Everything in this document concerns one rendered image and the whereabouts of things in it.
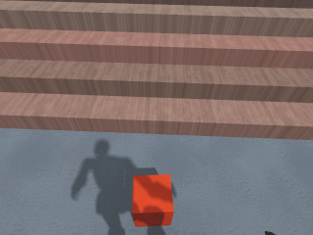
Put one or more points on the carton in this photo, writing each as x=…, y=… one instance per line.
x=152, y=201

